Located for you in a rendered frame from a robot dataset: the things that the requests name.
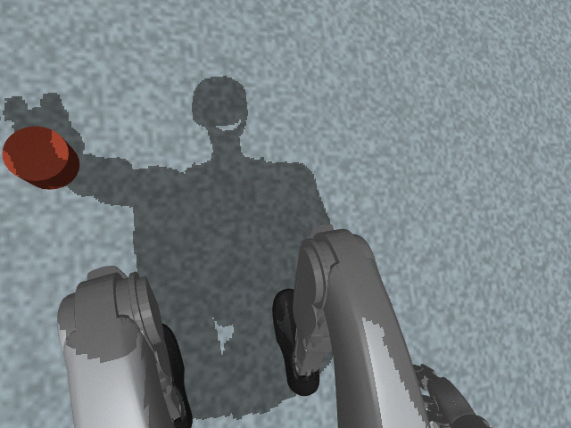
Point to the left robot foot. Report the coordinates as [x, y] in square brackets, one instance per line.
[177, 371]

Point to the right robot foot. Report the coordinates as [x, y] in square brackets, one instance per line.
[285, 329]

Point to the right robot hand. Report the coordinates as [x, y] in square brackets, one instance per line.
[445, 403]

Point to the tin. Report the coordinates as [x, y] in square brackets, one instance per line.
[41, 157]

